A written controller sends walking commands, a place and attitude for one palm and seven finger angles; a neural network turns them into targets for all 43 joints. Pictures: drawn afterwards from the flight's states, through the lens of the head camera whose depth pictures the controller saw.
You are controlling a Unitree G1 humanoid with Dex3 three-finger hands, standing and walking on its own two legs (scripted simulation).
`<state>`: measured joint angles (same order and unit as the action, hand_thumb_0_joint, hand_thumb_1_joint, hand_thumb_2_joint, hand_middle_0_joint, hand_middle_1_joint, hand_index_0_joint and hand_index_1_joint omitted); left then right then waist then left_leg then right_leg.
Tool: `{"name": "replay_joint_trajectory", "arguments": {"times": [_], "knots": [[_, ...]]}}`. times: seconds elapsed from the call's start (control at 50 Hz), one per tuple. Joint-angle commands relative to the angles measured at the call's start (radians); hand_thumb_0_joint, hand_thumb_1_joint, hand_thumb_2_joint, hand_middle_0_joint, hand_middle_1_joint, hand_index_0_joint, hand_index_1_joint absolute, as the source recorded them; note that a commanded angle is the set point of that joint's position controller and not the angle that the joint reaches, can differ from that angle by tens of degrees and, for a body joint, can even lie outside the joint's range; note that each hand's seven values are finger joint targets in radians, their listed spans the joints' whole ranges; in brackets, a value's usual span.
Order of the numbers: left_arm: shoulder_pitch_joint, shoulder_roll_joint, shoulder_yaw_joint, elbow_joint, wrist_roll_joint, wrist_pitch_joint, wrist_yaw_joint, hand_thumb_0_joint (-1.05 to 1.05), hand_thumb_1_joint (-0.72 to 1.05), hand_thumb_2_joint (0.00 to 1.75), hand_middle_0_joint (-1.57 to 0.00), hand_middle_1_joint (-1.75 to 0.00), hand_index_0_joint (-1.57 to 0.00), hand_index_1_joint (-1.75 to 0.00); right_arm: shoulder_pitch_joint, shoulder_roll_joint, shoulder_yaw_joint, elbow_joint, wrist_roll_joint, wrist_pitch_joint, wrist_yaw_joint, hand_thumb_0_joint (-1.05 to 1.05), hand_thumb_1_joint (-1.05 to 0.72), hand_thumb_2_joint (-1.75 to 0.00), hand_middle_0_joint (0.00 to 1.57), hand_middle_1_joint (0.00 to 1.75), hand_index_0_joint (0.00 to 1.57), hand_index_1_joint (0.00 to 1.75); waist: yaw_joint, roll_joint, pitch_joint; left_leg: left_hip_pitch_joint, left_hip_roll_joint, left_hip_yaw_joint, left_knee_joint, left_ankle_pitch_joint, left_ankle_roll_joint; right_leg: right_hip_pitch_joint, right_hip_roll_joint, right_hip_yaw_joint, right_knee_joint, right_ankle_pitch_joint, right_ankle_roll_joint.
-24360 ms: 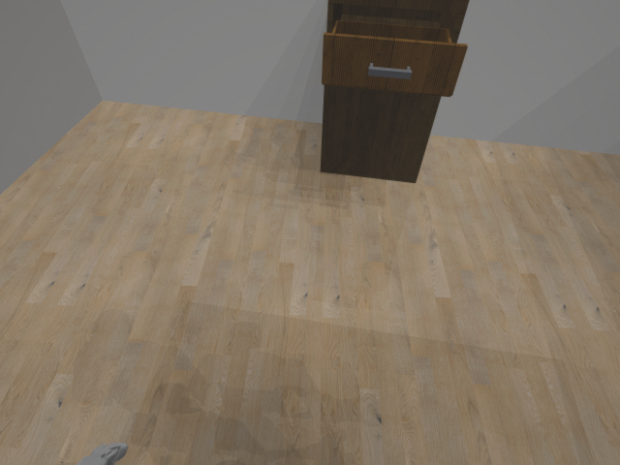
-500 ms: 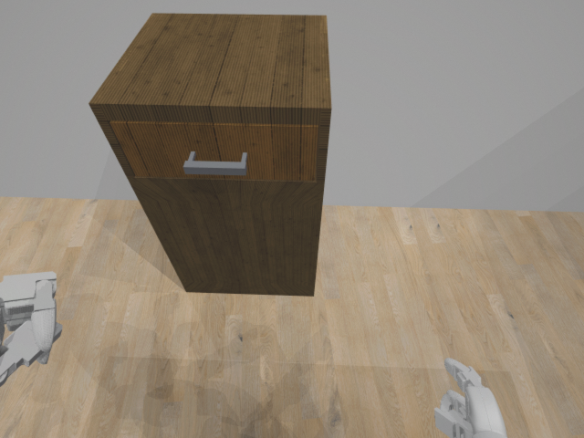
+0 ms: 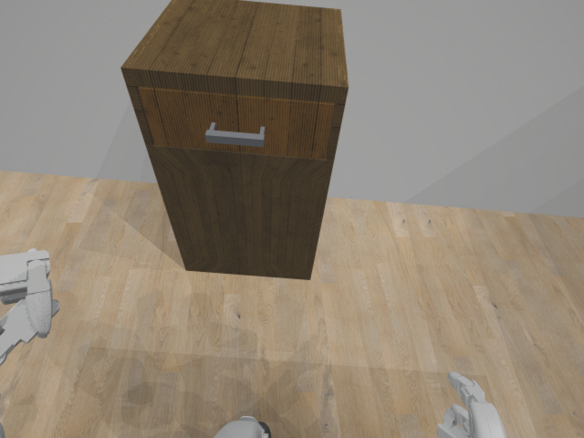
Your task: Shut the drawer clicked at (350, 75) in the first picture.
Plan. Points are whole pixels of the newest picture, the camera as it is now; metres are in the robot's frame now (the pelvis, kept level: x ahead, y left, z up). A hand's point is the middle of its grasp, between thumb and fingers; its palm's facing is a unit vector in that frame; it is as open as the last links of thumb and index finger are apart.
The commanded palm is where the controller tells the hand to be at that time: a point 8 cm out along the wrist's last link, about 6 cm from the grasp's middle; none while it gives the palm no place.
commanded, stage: step back with the hand held close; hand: left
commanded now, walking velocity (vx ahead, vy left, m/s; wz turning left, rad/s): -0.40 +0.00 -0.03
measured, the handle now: (236, 133) +0.76 +0.16 -0.05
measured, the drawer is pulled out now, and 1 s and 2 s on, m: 0.00 0.00 0.00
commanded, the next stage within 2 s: stop stepping back and stand still in 0.20 s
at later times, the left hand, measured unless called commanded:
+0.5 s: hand out of the picture +0.10 +0.24 +0.18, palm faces +0.28 -0.83 -0.48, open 3.3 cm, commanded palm +0.03 +0.28 +0.19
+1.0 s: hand out of the picture +0.04 +0.23 +0.19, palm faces +0.25 -0.79 -0.56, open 3.3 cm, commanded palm -0.01 +0.29 +0.19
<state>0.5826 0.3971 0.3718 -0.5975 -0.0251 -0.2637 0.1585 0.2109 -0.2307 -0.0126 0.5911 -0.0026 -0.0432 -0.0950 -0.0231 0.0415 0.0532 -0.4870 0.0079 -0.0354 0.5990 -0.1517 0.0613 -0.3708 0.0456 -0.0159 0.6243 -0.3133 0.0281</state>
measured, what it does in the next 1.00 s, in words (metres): walks backwards: right foot, then left foot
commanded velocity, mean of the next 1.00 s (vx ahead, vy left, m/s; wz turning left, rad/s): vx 0.02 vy -0.04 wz -0.02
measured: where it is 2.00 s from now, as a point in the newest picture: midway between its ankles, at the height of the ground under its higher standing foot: outside the picture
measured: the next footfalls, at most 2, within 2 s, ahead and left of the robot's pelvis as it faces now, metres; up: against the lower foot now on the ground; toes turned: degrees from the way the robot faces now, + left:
right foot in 0.22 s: -0.13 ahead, -0.13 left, +0.00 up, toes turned +0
left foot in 0.70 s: -0.06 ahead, +0.14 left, +0.00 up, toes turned +2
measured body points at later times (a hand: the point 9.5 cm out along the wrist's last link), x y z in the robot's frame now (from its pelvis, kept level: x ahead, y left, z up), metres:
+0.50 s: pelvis -0.11 +0.01 +0.00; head -0.10 +0.03 +0.45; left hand +0.08 +0.28 +0.20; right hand +0.06 -0.22 -0.06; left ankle +0.08 +0.07 -0.72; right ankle -0.12 -0.10 -0.72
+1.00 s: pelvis -0.16 +0.02 +0.00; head -0.16 +0.02 +0.45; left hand +0.02 +0.27 +0.22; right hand -0.05 -0.21 -0.10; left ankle -0.14 +0.15 -0.72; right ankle -0.14 -0.08 -0.73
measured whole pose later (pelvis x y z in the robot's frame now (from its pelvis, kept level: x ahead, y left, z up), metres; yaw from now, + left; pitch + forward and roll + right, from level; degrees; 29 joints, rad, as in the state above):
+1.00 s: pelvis -0.16 +0.02 +0.00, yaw -4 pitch +1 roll -1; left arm 0.74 0.48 0.43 -0.70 -0.02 -0.24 0.15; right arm 0.30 -0.14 0.03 0.61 -0.01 -0.08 -0.03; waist -0.03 0.00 -0.03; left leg -0.35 0.06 0.01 0.67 -0.38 0.00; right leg -0.32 0.01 -0.09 0.57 -0.36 -0.04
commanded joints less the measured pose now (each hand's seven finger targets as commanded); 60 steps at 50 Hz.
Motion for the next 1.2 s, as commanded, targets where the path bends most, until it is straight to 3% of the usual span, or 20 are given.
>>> {"name": "replay_joint_trajectory", "arguments": {"times": [0.0, 0.14, 0.22, 0.26, 0.3, 0.36, 0.42, 0.46, 0.48, 0.5, 0.64, 0.66, 0.68, 0.74, 0.82, 0.92, 0.96, 0.98, 1.12, 1.18], "knots": [[-0.028, 0.198, 0.173, -0.25, 0.003, -0.065, 0.012, 0.0, 0.9, 0.9, -1.4, -1.6, -1.4, -1.6, -0.1, -0.116, -0.062, -0.173, -0.02, -0.083, -0.002, 0.0, -0.9, -0.9, 0.2, 0.3, 0.2, 0.3, 0.023, 0.183, -0.166, -0.168, 0.275, -0.356, -0.498, -0.524, 0.084, 0.224, 0.059, 0.046, 0.374, -0.112, -0.017], [0.126, 0.179, 0.153, -0.262, -0.064, -0.071, -0.013, 0.0, 0.9, 0.9, -1.4, -1.6, -1.4, -1.6, -0.088, -0.085, -0.047, -0.115, -0.025, -0.099, 0.048, 0.0, -0.9, -0.9, 0.2, 0.3, 0.2, 0.3, 0.029, 0.188, -0.25, 0.206, 0.177, -0.134, -0.365, -0.164, -0.052, 0.172, 0.015, 0.0, -0.263, -0.18, -0.066], [-0.046, 0.264, 0.193, -0.263, -0.055, -0.113, 0.001, 0.0, 0.9, 0.9, -1.4, -1.6, -1.4, -1.6, -0.076, -0.059, -0.032, -0.065, -0.021, -0.086, 0.03, 0.0, -0.9, -0.9, 0.2, 0.3, 0.2, 0.3, 0.004, -0.122, -0.216, 0.394, 0.037, 0.027, 0.181, -0.095, -0.082, -0.151, -0.323, 0.207, -0.414, 0.308, -0.146], [-0.064, 0.208, 0.12, -0.24, -0.043, -0.089, -0.021, 0.0, 0.9, 0.9, -1.4, -1.6, -1.4, -1.6, -0.089, -0.095, -0.043, -0.089, -0.002, -0.105, 0.008, 0.0, -0.9, -0.9, 0.2, 0.3, 0.2, 0.3, -0.018, -0.2, -0.201, 0.446, 0.031, 0.048, -0.03, 0.169, -0.056, -0.074, -0.156, 0.029, -0.227, 0.483, -0.052], [-0.054, 0.204, 0.124, -0.236, -0.045, -0.046, -0.034, 0.0, 0.9, 0.9, -1.4, -1.6, -1.4, -1.6, -0.096, -0.113, -0.043, -0.114, -0.005, -0.098, 0.003, 0.0, -0.9, -0.9, 0.2, 0.3, 0.2, 0.3, 0.007, 0.102, -0.254, 0.568, 0.146, -0.133, -0.207, 0.622, 0.015, -0.065, 0.04, -0.022, 0.045, 0.146, 0.014], [0.02, 0.188, 0.149, -0.168, -0.056, -0.019, -0.021, 0.0, 0.9, 0.9, -1.4, -1.6, -1.4, -1.6, -0.107, -0.104, -0.036, -0.126, -0.021, -0.112, 0.025, 0.0, -0.9, -0.9, 0.2, 0.3, 0.2, 0.3, 0.038, 0.157, -0.228, 0.23, 0.263, -0.293, -0.514, -0.379, 0.014, 0.103, 0.042, 0.042, 0.234, -0.31, -0.047], [0.118, 0.199, 0.192, -0.202, -0.063, 0.012, -0.014, 0.0, 0.9, 0.9, -1.4, -1.6, -1.4, -1.6, -0.133, -0.094, -0.034, -0.173, -0.013, -0.078, 0.037, 0.0, -0.9, -0.9, 0.2, 0.3, 0.2, 0.3, 0.047, 0.193, -0.215, 0.021, 0.139, -0.081, -0.484, -0.466, -0.089, 0.325, 0.069, -0.082, -0.032, -0.235, -0.069], [0.175, 0.189, 0.159, -0.23, -0.044, 0.028, -0.014, 0.0, 0.9, 0.9, -1.4, -1.6, -1.4, -1.6, -0.13, -0.076, -0.038, -0.184, 0.01, -0.043, 0.037, 0.0, -0.9, -0.9, 0.2, 0.3, 0.2, 0.3, 0.03, -0.135, -0.149, 0.105, -0.059, 0.134, 0.103, -0.317, -0.113, 0.021, -0.16, 0.141, -0.391, -0.362, -0.119], [0.141, 0.191, 0.146, -0.276, -0.044, 0.035, -0.016, 0.0, 0.9, 0.9, -1.4, -1.6, -1.4, -1.6, -0.145, -0.083, -0.05, -0.175, 0.003, -0.024, 0.034, 0.0, -0.9, -0.9, 0.2, 0.3, 0.2, 0.3, 0.033, -0.295, -0.078, 0.123, -0.105, 0.06, 0.497, -0.27, -0.109, -0.299, -0.391, 0.481, -0.579, -0.57, -0.197], [0.058, 0.201, 0.152, -0.313, -0.035, 0.03, -0.014, 0.0, 0.9, 0.9, -1.4, -1.6, -1.4, -1.6, -0.119, -0.083, -0.05, -0.133, -0.022, -0.012, 0.037, 0.0, -0.9, -0.9, 0.2, 0.3, 0.2, 0.3, 0.007, -0.237, -0.054, 0.037, -0.069, 0.03, 0.685, -0.227, -0.108, -0.346, -0.435, 0.42, -0.543, -0.484, -0.225], [-0.154, 0.12, 0.069, -0.117, 0.003, 0.021, 0.025, 0.0, 0.9, 0.9, -1.4, -1.6, -1.4, -1.6, -0.074, -0.097, -0.022, -0.081, -0.004, -0.106, -0.013, 0.0, -0.9, -0.9, 0.2, 0.3, 0.2, 0.3, -0.011, -0.027, -0.03, 0.21, 0.036, 0.102, -0.178, -0.221, -0.028, -0.035, -0.199, 0.021, -0.17, -0.261, -0.107], [-0.181, 0.105, 0.048, -0.125, 0.001, 0.01, 0.03, 0.0, 0.9, 0.9, -1.4, -1.6, -1.4, -1.6, -0.039, -0.114, -0.027, -0.088, -0.003, -0.12, -0.017, 0.0, -0.9, -0.9, 0.2, 0.3, 0.2, 0.3, -0.014, 0.118, -0.056, 0.24, 0.079, -0.001, -0.298, -0.267, -0.004, 0.002, -0.136, -0.021, 0.021, -0.178, -0.073], [-0.226, 0.109, 0.039, -0.194, 0.008, -0.002, 0.035, 0.0, 0.9, 0.9, -1.4, -1.6, -1.4, -1.6, -0.036, -0.137, -0.036, -0.111, -0.003, -0.127, -0.016, 0.0, -0.9, -0.9, 0.2, 0.3, 0.2, 0.3, -0.007, 0.33, -0.053, 0.321, 0.251, -0.31, -0.352, -0.323, 0.076, -0.173, -0.059, -0.059, 0.227, -0.203, -0.026], [-0.145, 0.177, 0.09, -0.31, 0.009, -0.018, 0.016, 0.0, 0.9, 0.9, -1.4, -1.6, -1.4, -1.6, -0.046, -0.074, -0.028, -0.116, -0.01, -0.149, 0.019, 0.0, -0.9, -0.9, 0.2, 0.3, 0.2, 0.3, -0.011, 0.236, -0.099, 0.384, 0.318, -0.468, -0.362, -0.045, 0.114, -0.298, -0.075, 0.013, 0.447, -0.177, -0.029], [0.143, 0.176, 0.129, -0.38, -0.003, -0.011, 0.011, 0.0, 0.9, 0.9, -1.4, -1.6, -1.4, -1.6, -0.064, -0.088, -0.035, -0.132, 0.004, -0.151, 0.066, 0.0, -0.9, -0.9, 0.2, 0.3, 0.2, 0.3, 0.018, 0.155, -0.136, 0.261, 0.236, -0.169, -0.281, 0.082, 0.068, -0.073, -0.068, -0.036, 0.201, -0.027, -0.027], [0.153, 0.159, 0.163, -0.179, -0.008, 0.015, 0.026, 0.0, 0.9, 0.9, -1.4, -1.6, -1.4, -1.6, -0.083, -0.081, -0.027, -0.139, -0.007, -0.075, 0.037, 0.0, -0.9, -0.9, 0.2, 0.3, 0.2, 0.3, 0.016, 0.125, -0.077, -0.137, 0.167, -0.028, -0.209, -0.47, 0.011, 0.365, -0.031, -0.083, -0.08, -0.132, -0.058], [0.087, 0.19, 0.182, -0.098, -0.01, 0.029, 0.028, 0.0, 0.9, 0.9, -1.4, -1.6, -1.4, -1.6, -0.076, -0.075, -0.043, -0.132, -0.001, -0.05, 0.027, 0.0, -0.9, -0.9, 0.2, 0.3, 0.2, 0.3, 0.011, -0.261, -0.052, -0.226, 0.007, 0.064, 0.268, -0.409, -0.041, 0.277, -0.31, 0.427, -0.399, -0.406, -0.191], [0.019, 0.192, 0.179, -0.082, -0.025, 0.025, 0.024, 0.0, 0.9, 0.9, -1.4, -1.6, -1.4, -1.6, -0.07, -0.088, -0.05, -0.115, -0.001, -0.054, 0.023, 0.0, -0.9, -0.9, 0.2, 0.3, 0.2, 0.3, 0.005, -0.307, -0.015, -0.189, 0.01, 0.044, 0.431, -0.34, -0.046, 0.193, -0.41, 0.498, -0.457, -0.286, -0.221], [-0.027, 0.114, 0.066, -0.198, -0.007, -0.009, 0.014, 0.0, 0.9, 0.9, -1.4, -1.6, -1.4, -1.6, -0.113, -0.077, -0.024, -0.089, -0.003, -0.095, 0.007, 0.0, -0.9, -0.9, 0.2, 0.3, 0.2, 0.3, -0.009, -0.128, -0.049, 0.274, 0.033, 0.105, -0.068, -0.138, -0.03, -0.019, -0.257, 0.068, -0.287, -0.183, -0.127], [-0.051, 0.135, 0.079, -0.288, 0.006, -0.036, 0.018, 0.0, 0.9, 0.9, -1.4, -1.6, -1.4, -1.6, -0.102, -0.11, -0.031, -0.111, -0.008, -0.121, 0.002, 0.0, -0.9, -0.9, 0.2, 0.3, 0.2, 0.3, 0.022, 0.148, -0.023, 0.235, 0.199, -0.188, -0.297, -0.204, 0.04, 0.009, -0.106, -0.004, -0.068, -0.087, -0.033]]}}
